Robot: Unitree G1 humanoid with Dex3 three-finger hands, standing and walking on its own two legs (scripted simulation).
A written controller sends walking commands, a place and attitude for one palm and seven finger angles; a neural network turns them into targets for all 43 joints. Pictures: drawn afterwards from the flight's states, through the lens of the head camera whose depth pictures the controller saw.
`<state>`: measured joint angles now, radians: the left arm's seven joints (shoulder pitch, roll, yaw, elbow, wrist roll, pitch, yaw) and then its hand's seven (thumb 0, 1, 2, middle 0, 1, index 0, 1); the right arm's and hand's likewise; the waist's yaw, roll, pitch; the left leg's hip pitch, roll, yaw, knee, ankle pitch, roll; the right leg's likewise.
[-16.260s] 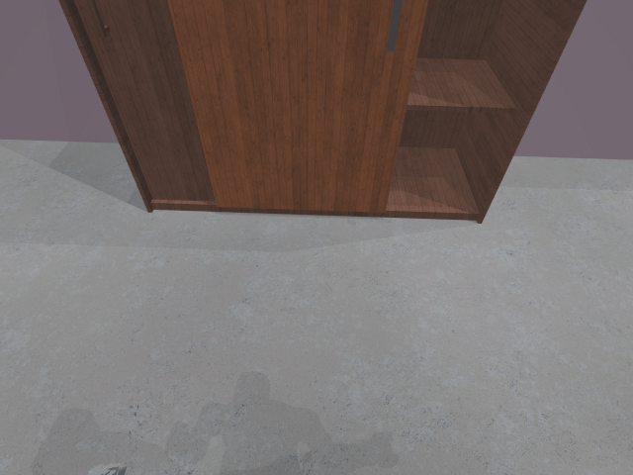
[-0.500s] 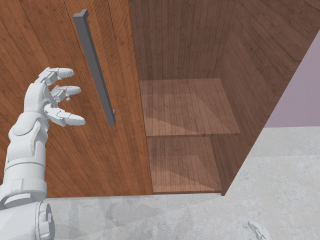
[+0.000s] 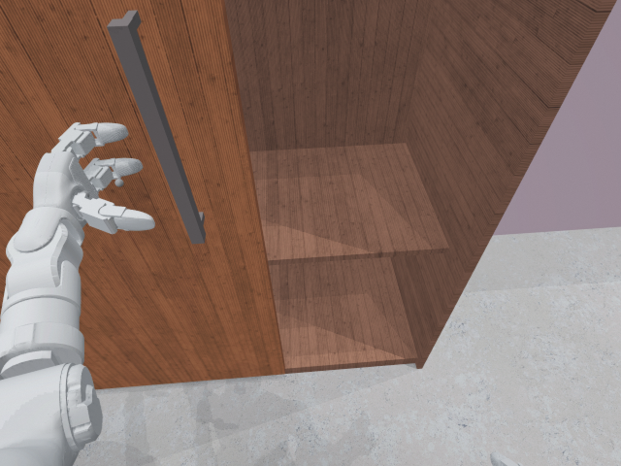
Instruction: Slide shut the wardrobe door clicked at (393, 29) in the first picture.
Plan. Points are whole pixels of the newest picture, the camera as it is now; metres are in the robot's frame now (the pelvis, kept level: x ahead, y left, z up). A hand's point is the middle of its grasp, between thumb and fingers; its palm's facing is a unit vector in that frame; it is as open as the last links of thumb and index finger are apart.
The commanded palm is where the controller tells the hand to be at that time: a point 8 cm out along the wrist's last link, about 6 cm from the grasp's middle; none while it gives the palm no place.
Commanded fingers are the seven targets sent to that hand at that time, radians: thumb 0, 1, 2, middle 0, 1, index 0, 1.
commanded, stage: move the hooked fingers beside the handle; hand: left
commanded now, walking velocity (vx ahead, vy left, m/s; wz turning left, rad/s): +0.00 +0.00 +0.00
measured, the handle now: (171, 149) +0.48 +0.19 +0.17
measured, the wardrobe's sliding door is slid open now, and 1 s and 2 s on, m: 0.44 0.44 0.44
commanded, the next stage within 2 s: feel for the door with the fingertips in 0.56 s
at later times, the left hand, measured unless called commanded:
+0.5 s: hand (116, 185) +0.42 +0.25 +0.17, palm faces +0.11 -0.99 -0.01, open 14.0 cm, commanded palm +0.39 +0.30 +0.17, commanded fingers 0.00 -0.50 0.30 -0.30 -1.20 -0.30 -1.20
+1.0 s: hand (149, 183) +0.42 +0.21 +0.17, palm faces +0.08 -1.00 +0.00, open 14.0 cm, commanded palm +0.39 +0.26 +0.16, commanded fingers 0.00 -0.50 0.30 -0.30 -1.20 -0.30 -1.20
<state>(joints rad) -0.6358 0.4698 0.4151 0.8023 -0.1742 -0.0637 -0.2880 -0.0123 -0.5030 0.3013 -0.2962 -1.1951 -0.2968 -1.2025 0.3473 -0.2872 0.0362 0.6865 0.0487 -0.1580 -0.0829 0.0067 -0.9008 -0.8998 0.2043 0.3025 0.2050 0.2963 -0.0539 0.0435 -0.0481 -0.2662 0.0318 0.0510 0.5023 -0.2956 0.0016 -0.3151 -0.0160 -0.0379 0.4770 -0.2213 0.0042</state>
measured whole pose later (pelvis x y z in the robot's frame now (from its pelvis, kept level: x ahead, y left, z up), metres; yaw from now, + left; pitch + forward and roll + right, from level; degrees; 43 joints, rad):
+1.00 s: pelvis +0.00 +0.01 +0.00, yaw +0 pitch +3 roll -1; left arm -0.61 0.35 0.32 0.67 -0.18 -0.03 -0.19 -0.01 -0.50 0.30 -0.30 -1.20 -0.30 -1.20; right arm 0.31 -0.26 0.04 0.69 0.04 -0.16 -0.07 0.01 -0.90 -0.90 0.20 0.30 0.20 0.30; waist -0.03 0.05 -0.05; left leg -0.26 0.02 0.05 0.51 -0.30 0.01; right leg -0.30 -0.03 -0.04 0.47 -0.23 0.01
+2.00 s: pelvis -0.01 +0.01 +0.00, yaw +0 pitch +4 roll -1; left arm -0.70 0.39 0.35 0.85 -0.15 -0.11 -0.18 -0.01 -0.50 0.30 -0.31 -1.20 -0.30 -1.21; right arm 0.36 -0.27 0.03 0.71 0.04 -0.15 -0.07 0.01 -0.90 -0.90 0.20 0.30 0.20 0.30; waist -0.06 0.04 -0.05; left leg -0.29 0.03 0.06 0.52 -0.29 0.01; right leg -0.34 -0.02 -0.03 0.48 -0.21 0.01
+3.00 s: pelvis -0.01 +0.00 +0.00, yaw +0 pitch +3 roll +0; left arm -0.73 0.28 0.26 0.81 -0.14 -0.08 -0.06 -0.01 -0.50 0.30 -0.30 -1.21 -0.30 -1.20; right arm 0.32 -0.26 0.03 0.72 0.04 -0.15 -0.06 0.01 -0.90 -0.90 0.20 0.30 0.20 0.30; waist -0.04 0.05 -0.04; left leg -0.26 0.03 0.04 0.51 -0.29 0.00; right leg -0.31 -0.02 -0.04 0.48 -0.22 0.00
